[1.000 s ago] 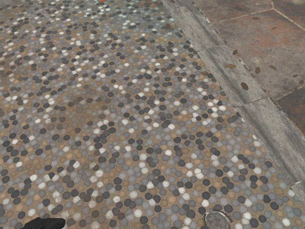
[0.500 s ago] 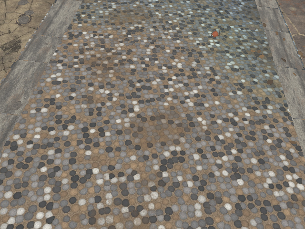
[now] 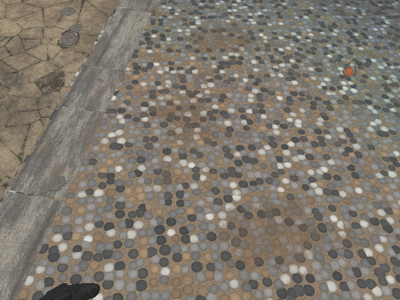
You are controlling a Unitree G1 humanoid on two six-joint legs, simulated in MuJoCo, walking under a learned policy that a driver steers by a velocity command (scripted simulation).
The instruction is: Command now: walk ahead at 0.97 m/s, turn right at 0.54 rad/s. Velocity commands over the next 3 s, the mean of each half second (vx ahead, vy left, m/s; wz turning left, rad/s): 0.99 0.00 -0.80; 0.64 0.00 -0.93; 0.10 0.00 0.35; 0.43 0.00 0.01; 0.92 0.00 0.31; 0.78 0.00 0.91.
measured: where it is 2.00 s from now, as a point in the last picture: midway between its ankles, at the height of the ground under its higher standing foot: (244, 173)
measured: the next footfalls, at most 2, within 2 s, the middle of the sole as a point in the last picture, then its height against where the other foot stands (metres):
right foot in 0.08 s outside the picture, level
left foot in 0.44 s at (137, 250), level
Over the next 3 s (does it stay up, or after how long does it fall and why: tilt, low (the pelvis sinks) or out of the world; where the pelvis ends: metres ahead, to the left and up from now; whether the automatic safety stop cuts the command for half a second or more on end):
stays up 1.52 -0.85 -0.01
